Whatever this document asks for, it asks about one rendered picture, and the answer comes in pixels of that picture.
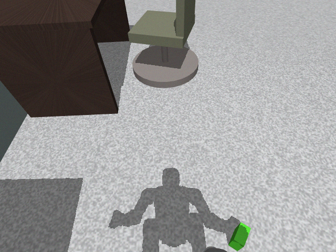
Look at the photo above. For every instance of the desk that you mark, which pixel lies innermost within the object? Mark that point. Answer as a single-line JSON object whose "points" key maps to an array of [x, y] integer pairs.
{"points": [[49, 55]]}

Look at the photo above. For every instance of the office chair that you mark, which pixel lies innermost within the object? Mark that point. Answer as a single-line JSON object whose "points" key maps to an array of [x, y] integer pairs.
{"points": [[167, 64]]}

